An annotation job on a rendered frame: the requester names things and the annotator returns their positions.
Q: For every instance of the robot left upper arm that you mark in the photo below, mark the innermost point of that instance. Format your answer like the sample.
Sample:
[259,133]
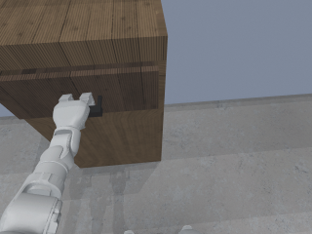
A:
[33,214]

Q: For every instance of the robot left hand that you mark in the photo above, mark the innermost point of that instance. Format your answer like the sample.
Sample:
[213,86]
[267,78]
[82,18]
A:
[73,113]

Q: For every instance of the cabinet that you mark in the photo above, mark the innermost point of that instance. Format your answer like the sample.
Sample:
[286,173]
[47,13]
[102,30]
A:
[61,33]

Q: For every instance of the handle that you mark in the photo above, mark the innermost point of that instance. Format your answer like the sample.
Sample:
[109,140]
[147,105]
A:
[96,110]

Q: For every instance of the robot right shin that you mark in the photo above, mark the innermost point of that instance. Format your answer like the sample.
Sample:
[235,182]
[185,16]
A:
[186,227]

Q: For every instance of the drawer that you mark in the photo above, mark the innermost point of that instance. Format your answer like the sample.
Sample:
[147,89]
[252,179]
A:
[124,86]

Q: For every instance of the left robot forearm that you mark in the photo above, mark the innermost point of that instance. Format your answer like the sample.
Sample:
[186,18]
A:
[52,170]

